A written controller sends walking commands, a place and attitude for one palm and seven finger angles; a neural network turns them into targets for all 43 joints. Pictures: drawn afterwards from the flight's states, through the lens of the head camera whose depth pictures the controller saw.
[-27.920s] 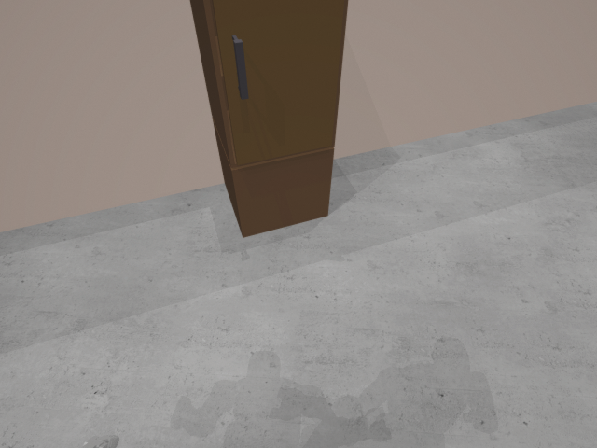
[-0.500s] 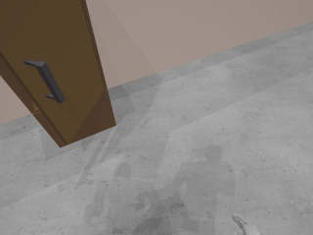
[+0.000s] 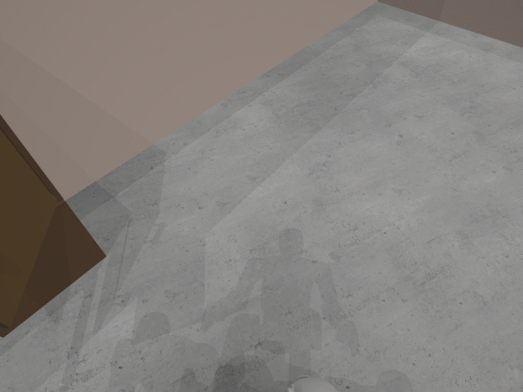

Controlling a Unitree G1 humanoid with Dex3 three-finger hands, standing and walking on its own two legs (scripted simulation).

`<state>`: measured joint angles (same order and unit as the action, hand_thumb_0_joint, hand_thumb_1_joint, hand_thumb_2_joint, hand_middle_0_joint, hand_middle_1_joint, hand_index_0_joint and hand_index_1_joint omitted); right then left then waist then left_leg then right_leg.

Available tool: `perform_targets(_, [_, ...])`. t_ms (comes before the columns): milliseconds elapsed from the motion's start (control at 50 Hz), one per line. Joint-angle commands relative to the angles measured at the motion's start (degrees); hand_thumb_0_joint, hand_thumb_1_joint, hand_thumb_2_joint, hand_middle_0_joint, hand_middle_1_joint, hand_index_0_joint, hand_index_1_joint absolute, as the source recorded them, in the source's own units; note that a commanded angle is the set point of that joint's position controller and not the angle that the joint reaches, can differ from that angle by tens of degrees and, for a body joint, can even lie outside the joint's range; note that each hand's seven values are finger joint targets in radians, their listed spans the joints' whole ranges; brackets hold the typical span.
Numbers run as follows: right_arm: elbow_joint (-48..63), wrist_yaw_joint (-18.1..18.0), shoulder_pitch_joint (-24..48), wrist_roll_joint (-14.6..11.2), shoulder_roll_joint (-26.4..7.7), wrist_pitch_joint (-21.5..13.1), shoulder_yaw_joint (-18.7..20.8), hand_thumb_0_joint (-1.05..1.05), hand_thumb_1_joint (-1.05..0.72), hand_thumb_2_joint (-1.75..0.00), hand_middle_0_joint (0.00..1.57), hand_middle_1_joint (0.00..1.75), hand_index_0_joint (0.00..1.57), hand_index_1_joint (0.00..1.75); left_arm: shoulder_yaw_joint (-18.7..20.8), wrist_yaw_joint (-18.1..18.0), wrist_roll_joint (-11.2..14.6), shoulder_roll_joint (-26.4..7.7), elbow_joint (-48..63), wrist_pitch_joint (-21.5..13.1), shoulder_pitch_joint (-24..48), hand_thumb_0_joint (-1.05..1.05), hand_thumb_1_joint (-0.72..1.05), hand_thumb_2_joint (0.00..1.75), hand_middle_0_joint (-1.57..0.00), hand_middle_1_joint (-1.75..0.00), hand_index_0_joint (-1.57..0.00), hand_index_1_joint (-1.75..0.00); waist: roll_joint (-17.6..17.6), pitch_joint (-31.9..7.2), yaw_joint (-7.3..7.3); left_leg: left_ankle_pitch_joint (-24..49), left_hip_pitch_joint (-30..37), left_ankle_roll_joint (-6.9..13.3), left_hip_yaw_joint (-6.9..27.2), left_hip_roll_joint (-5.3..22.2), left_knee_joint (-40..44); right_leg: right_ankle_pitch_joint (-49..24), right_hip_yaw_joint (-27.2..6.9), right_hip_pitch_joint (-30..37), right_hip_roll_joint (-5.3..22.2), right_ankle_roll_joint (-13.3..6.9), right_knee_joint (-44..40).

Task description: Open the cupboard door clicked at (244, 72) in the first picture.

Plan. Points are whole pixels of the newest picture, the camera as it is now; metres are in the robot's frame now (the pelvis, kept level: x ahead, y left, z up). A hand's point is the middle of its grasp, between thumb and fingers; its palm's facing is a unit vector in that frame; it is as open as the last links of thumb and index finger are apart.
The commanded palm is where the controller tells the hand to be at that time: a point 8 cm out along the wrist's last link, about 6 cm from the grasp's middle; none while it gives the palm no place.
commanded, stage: walk to a spot facing it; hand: left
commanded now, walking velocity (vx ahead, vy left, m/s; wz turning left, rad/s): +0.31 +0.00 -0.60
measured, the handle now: out of the picture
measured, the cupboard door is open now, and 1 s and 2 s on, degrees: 45 45 45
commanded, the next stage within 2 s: turn to face it in 1.44 s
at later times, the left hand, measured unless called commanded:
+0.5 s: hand (212, 338) +0.24 +0.10 -0.17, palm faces -0.25 -0.95 -0.17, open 7.3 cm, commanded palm none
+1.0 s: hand (280, 239) +0.45 -0.03 -0.16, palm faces -0.33 -0.92 -0.21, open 7.3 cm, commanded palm none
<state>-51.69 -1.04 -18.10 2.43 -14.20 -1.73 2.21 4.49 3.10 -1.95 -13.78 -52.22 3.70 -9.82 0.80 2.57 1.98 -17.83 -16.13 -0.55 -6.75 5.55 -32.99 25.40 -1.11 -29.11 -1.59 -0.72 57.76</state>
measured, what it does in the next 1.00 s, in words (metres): walks ahead, turning right: right foot, then left foot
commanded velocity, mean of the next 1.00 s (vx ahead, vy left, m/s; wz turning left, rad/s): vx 0.36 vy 0.00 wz -0.25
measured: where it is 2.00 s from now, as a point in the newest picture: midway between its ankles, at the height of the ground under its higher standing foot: (348, 266)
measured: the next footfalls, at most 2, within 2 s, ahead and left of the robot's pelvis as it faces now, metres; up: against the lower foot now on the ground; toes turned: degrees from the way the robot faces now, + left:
right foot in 0.22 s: +0.12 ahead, -0.18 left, +0.00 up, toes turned -15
left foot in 0.52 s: +0.31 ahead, +0.03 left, +0.00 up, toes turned -10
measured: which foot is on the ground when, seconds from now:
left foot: down 0.00-0.22, up 0.24-0.50, down 0.52-0.82, up 0.84-1.00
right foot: up 0.00-0.20, down 0.22-0.52, up 0.54-0.82, down 0.84-1.00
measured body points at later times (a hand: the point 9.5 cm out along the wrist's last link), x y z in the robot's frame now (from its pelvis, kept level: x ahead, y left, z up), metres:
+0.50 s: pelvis +0.15 -0.07 +0.00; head +0.19 -0.07 +0.45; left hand +0.25 +0.15 -0.15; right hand +0.16 -0.33 -0.13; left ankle +0.25 +0.04 -0.72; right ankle +0.09 -0.17 -0.73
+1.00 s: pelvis +0.33 -0.19 +0.01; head +0.36 -0.20 +0.46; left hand +0.47 +0.01 -0.14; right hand +0.23 -0.41 -0.15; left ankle +0.38 -0.05 -0.67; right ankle +0.30 -0.28 -0.73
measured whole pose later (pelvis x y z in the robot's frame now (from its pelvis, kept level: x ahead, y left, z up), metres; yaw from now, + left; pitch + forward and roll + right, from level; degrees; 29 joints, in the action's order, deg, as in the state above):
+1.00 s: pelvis +0.33 -0.19 +0.01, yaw -21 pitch +1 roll +0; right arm -62.1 0.8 -17.6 1.6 -11.5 -0.2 3.6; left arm 3.9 0.0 -1.6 -9.9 -58.7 -3.4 -12.9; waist -0.3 2.8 1.5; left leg -22.1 -26.4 -1.9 -5.5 7.5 -56.2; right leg 15.4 7.1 -13.4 1.2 -2.3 27.9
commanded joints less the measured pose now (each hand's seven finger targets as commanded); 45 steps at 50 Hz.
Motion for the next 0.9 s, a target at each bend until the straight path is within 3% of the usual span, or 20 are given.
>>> perform_targets(0, [0.77,-0.90,-3.37,0.06,-8.54,-2.00,1.76,0.00,-0.90,-0.90,0.20,0.30,0.20,0.30,1.10,1.64,0.13,-2.40,7.33,-2.84,7.33,0.00,0.90,0.90,-0.20,-0.30,-0.20,-0.30,-11.02,1.66,-0.55,-6.90,7.18,5.51,10.31,13.77,22.85,-7.80,2.32,-11.62,6.07,1.76,3.96])
perform_targets(120, [-1.88,-0.13,-7.98,0.18,-9.42,-1.62,2.34,0.00,-0.90,-0.90,0.20,0.30,0.20,0.30,0.08,1.56,0.48,-1.26,6.52,-3.46,9.42,0.00,0.90,0.90,-0.20,-0.30,-0.20,-0.30,-11.19,-1.90,1.29,7.54,8.51,4.25,-1.60,15.08,15.93,-5.74,9.74,5.15,3.24,0.40,-18.31])
perform_targets(160, [-1.55,0.27,-5.60,-0.23,-9.02,-1.19,2.25,0.00,-0.90,-0.90,0.20,0.30,0.20,0.30,1.03,0.99,0.26,-3.87,3.33,-4.04,0.20,0.00,0.90,0.90,-0.20,-0.30,-0.20,-0.30,-6.56,-4.08,-3.76,9.24,1.21,1.45,-6.15,11.85,2.27,-8.11,10.93,21.82,0.32,-1.79,-26.85])
perform_targets(180, [0.07,0.82,-2.98,-1.29,-6.31,-1.26,1.58,0.00,-0.90,-0.90,0.20,0.30,0.20,0.30,2.62,0.21,-0.04,-9.60,0.30,-4.78,-9.77,0.00,0.90,0.90,-0.20,-0.30,-0.20,-0.30,5.40,-8.03,-8.93,6.02,-14.02,-1.15,-10.81,6.84,-15.21,0.40,-3.12,39.65,9.45,-6.24,-32.63])
perform_targets(200, [4.45,1.03,2.98,-2.19,-2.47,-1.31,0.64,0.00,-0.90,-0.90,0.20,0.30,0.20,0.30,4.55,-1.00,0.77,-17.18,-2.00,-5.00,-18.16,0.00,0.90,0.90,-0.20,-0.30,-0.20,-0.30,20.51,-9.47,-12.39,-20.43,-28.78,-3.01,-6.72,-0.70,-33.48,-1.57,-31.02,43.40,25.98,-13.16,-43.11])
perform_targets(220, [5.36,0.79,7.13,-1.76,-5.05,-1.08,1.35,0.00,-0.90,-0.90,0.20,0.30,0.20,0.30,4.35,-1.80,1.51,-17.29,-1.86,-4.65,-15.93,0.00,0.90,0.90,-0.20,-0.30,-0.20,-0.30,11.33,-4.61,-11.57,-18.27,-32.80,-2.51,3.69,2.59,-38.79,3.34,-32.33,36.80,27.09,-16.06,-45.59])
perform_targets(240, [4.78,0.87,6.79,-1.75,-4.78,-1.05,1.85,0.00,-0.90,-0.90,0.20,0.30,0.20,0.30,3.39,-2.23,1.20,-14.40,-0.31,-4.68,-9.95,0.00,0.90,0.90,-0.20,-0.30,-0.20,-0.30,9.47,-2.95,-7.63,-13.42,-30.31,-2.51,5.45,4.34,-39.32,10.67,-28.82,29.08,24.12,-14.55,-46.23])
perform_targets(300, [0.67,1.10,3.42,-0.74,-2.76,-0.14,1.93,0.00,-0.90,-0.90,0.20,0.30,0.20,0.30,1.92,-2.93,0.45,-7.79,1.41,-5.80,-1.51,0.00,0.90,0.90,-0.20,-0.30,-0.20,-0.30,9.31,-1.96,-2.03,-4.14,-18.16,-3.03,4.69,4.34,-28.62,-7.47,-13.14,17.02,16.88,-10.59,-44.66])
perform_targets(460, [-1.18,1.42,-0.31,-1.00,-2.15,-1.74,2.11,0.00,-0.90,-0.90,0.20,0.30,0.20,0.30,1.96,-2.06,0.88,-6.56,-1.51,-6.30,-2.36,0.00,0.90,0.90,-0.20,-0.30,-0.20,-0.30,1.32,-1.63,1.24,5.46,8.33,-2.12,0.50,-1.46,3.72,-3.02,-8.27,7.24,9.91,-7.26,-37.03])
perform_targets(480, [-3.05,0.73,-6.26,-0.70,-5.32,-2.17,2.93,0.00,-0.90,-0.90,0.20,0.30,0.20,0.30,1.48,-1.78,0.87,-4.28,-0.64,-6.15,-1.47,0.00,0.90,0.90,-0.20,-0.30,-0.20,-0.30,-5.74,-3.34,4.12,-2.15,16.93,0.05,7.22,3.14,8.09,-2.33,-5.29,1.02,5.96,-5.20,-27.23])
perform_targets(500, [-4.51,0.13,-13.35,0.60,-11.62,-2.45,4.35,0.00,-0.90,-0.90,0.20,0.30,0.20,0.30,0.60,-1.39,1.29,-0.32,0.62,-6.16,-2.02,0.00,0.90,0.90,-0.20,-0.30,-0.20,-0.30,-19.93,-5.46,6.65,-12.92,24.49,6.24,27.59,17.65,16.55,3.86,3.15,-10.20,-0.95,-1.86,-7.73])
perform_targets(520, [-4.48,-0.49,-15.75,0.55,-12.41,-1.88,4.33,0.00,-0.90,-0.90,0.20,0.30,0.20,0.30,0.57,-1.12,1.23,-1.34,2.97,-6.82,1.43,0.00,0.90,0.90,-0.20,-0.30,-0.20,-0.30,-15.18,-4.90,7.27,-19.15,23.08,11.94,37.67,24.96,22.73,7.31,1.10,-14.47,0.74,-1.51,4.07])
perform_targets(580, [-2.90,0.03,-7.27,0.27,-5.90,-2.70,2.53,0.00,-0.90,-0.90,0.20,0.30,0.20,0.30,0.74,-0.63,0.03,-1.24,1.47,-6.92,3.78,0.00,0.90,0.90,-0.20,-0.30,-0.20,-0.30,-10.71,2.68,2.60,-9.78,9.72,9.37,25.46,19.23,23.37,-4.41,-1.20,-16.22,7.15,-1.08,13.31])
perform_targets(660, [-4.34,0.08,-5.10,0.05,-4.88,-3.31,2.08,0.00,-0.90,-0.90,0.20,0.30,0.20,0.30,-0.47,0.19,0.49,1.69,0.12,-5.74,2.28,0.00,0.90,0.90,-0.20,-0.30,-0.20,-0.30,-10.54,-1.23,0.11,10.12,8.20,5.97,4.60,12.14,20.43,-7.88,4.18,-2.96,7.39,-0.01,-8.73])
perform_targets(760, [-5.60,0.88,-2.74,-0.22,-5.28,-1.54,2.49,0.00,-0.90,-0.90,0.20,0.30,0.20,0.30,0.40,0.00,0.25,-0.84,-2.84,-5.71,-3.82,0.00,0.90,0.90,-0.20,-0.30,-0.20,-0.30,-4.70,-1.56,-3.40,-6.23,-1.56,3.73,0.86,9.44,13.96,-12.56,9.53,18.82,2.68,-0.56,-24.88])
perform_targets(780, [-5.47,0.99,-1.48,-0.54,-4.35,-1.40,2.12,0.00,-0.90,-0.90,0.20,0.30,0.20,0.30,1.23,-0.37,0.12,-3.38,-4.68,-5.96,-9.63,0.00,0.90,0.90,-0.20,-0.30,-0.20,-0.30,-0.83,-2.67,-6.65,-6.59,-6.35,1.98,-2.36,6.14,5.21,-7.74,5.84,26.96,4.31,-1.89,-28.24])
perform_targets(800, [-4.20,1.46,0.20,-1.39,-0.80,-1.39,1.27,0.00,-0.90,-0.90,0.20,0.30,0.20,0.30,2.65,-1.11,-0.19,-9.33,-6.82,-6.54,-17.03,0.00,0.90,0.90,-0.20,-0.30,-0.20,-0.30,13.33,-3.86,-10.38,-10.26,-19.07,-0.56,-7.75,-0.59,-12.97,5.16,-13.79,36.44,16.29,-7.32,-36.91])
perform_targets(820, [-1.32,1.67,4.04,-1.65,-0.02,-1.42,0.93,0.00,-0.90,-0.90,0.20,0.30,0.20,0.30,3.46,-1.79,0.79,-13.91,-7.88,-6.36,-21.58,0.00,0.90,0.90,-0.20,-0.30,-0.20,-0.30,19.63,-5.01,-12.51,-20.42,-26.26,-0.35,-2.55,-2.43,-28.08,11.23,-31.42,38.24,26.52,-12.72,-48.33])
perform_targets(840, [-1.34,1.54,6.34,-1.37,-1.87,-1.57,1.70,0.00,-0.90,-0.90,0.20,0.30,0.20,0.30,2.87,-2.54,0.92,-12.14,-7.37,-6.30,-18.52,0.00,0.90,0.90,-0.20,-0.30,-0.20,-0.30,15.85,-1.53,-10.56,-15.08,-29.24,-0.05,3.05,0.80,-34.92,11.54,-30.72,34.13,26.01,-14.15,-48.61])
perform_targets(880, [-3.27,1.45,5.75,-0.99,-1.37,-1.54,1.90,0.00,-0.90,-0.90,0.20,0.30,0.20,0.30,1.33,-3.43,0.78,-5.73,-5.69,-6.57,-10.70,0.00,0.90,0.90,-0.20,-0.30,-0.20,-0.30,11.19,-0.36,-5.51,-6.80,-25.50,-0.61,6.23,4.89,-32.26,-2.30,-17.72,26.75,22.28,-11.46,-46.34])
